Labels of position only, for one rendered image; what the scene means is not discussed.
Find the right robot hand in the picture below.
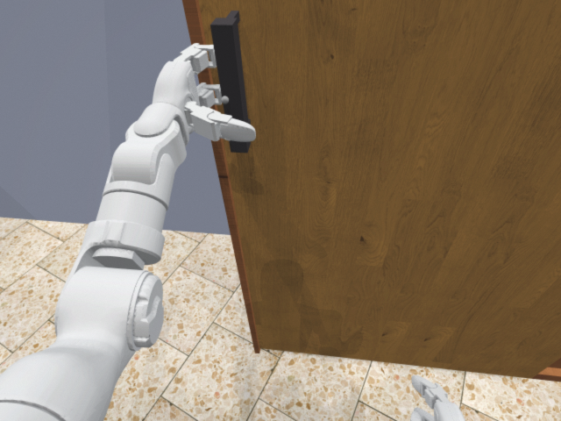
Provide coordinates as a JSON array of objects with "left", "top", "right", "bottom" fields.
[{"left": 410, "top": 375, "right": 465, "bottom": 421}]

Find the handle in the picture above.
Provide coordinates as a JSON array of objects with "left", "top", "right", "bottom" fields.
[{"left": 210, "top": 11, "right": 251, "bottom": 153}]

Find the robot left forearm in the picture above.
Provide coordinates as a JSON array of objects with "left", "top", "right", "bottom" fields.
[{"left": 54, "top": 103, "right": 189, "bottom": 337}]

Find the left robot hand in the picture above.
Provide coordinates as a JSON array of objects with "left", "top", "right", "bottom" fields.
[{"left": 152, "top": 43, "right": 256, "bottom": 142}]

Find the robot left upper arm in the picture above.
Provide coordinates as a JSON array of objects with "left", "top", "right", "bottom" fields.
[{"left": 0, "top": 266, "right": 164, "bottom": 421}]

